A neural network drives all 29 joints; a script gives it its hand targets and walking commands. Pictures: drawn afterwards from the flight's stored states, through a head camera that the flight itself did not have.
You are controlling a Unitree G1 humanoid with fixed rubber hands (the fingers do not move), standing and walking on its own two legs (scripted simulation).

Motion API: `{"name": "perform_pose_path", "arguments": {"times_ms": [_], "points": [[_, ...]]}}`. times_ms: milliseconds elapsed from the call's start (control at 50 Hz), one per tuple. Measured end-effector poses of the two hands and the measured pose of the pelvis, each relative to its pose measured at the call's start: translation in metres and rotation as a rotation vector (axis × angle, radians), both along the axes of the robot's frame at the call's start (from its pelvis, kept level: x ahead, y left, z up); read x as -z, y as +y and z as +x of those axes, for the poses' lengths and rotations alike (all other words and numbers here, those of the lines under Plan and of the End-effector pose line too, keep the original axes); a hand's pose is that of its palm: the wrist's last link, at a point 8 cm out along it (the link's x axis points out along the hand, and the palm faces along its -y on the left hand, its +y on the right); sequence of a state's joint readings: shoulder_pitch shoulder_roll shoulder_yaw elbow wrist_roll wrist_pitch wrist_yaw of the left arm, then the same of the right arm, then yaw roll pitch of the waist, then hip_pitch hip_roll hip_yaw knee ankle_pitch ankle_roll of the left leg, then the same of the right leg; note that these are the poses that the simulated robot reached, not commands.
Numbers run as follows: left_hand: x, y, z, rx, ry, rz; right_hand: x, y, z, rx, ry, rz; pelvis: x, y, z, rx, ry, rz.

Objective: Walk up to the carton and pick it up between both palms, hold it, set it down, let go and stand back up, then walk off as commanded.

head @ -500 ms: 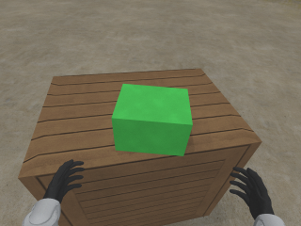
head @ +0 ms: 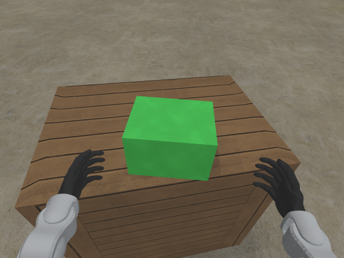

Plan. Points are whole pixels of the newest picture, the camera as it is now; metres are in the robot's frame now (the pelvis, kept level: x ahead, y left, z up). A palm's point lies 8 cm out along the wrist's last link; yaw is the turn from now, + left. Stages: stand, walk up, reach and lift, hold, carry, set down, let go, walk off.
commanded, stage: reach and lift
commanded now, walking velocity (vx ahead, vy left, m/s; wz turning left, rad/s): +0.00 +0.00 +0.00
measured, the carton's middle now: (171, 137) +0.46 +0.02 +0.04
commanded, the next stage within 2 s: none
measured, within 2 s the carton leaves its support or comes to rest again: neither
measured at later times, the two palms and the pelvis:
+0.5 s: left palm (78, 152) +0.33 +0.23 +0.11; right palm (274, 163) +0.32 -0.21 +0.11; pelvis +0.05 -0.01 +0.00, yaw +0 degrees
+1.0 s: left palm (80, 115) +0.40 +0.24 +0.16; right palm (261, 124) +0.40 -0.19 +0.15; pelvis +0.03 +0.00 +0.00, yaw +0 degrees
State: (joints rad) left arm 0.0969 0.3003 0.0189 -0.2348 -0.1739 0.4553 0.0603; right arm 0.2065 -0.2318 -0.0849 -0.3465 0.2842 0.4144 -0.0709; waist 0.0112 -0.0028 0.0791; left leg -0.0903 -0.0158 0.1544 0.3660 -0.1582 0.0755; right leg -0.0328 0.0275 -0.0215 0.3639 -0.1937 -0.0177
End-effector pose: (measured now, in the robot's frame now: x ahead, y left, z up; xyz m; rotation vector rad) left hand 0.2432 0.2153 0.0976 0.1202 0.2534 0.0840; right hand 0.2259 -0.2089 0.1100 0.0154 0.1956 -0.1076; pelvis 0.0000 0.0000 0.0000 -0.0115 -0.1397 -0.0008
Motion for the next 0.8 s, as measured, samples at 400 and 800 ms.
{"name": "perform_pose_path", "arguments": {"times_ms": [400, 800], "points": [[0.002, 0.019, 0.077, -0.063, 0.101, -0.032, -0.002, -0.002, 0.085, 0.039, 0.032, 0.035, -0.002, -0.007, 0.048, 0.0, 0.08, 0.007], [-0.063, 0.022, 0.121, -0.047, -0.02, -0.043, -0.046, 0.006, 0.136, 0.015, -0.057, 0.028, -0.002, -0.004, 0.033, 0.0, 0.065, 0.003]]}}
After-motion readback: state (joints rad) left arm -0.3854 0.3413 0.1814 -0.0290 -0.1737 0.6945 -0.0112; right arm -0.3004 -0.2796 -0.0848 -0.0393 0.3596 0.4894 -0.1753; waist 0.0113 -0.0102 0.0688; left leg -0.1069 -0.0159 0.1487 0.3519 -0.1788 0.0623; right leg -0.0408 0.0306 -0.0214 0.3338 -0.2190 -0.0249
